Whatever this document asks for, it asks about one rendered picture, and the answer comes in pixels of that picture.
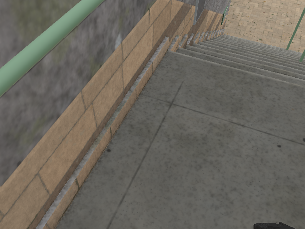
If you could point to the stairs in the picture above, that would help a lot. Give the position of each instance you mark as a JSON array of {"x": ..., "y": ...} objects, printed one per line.
[{"x": 250, "y": 56}]

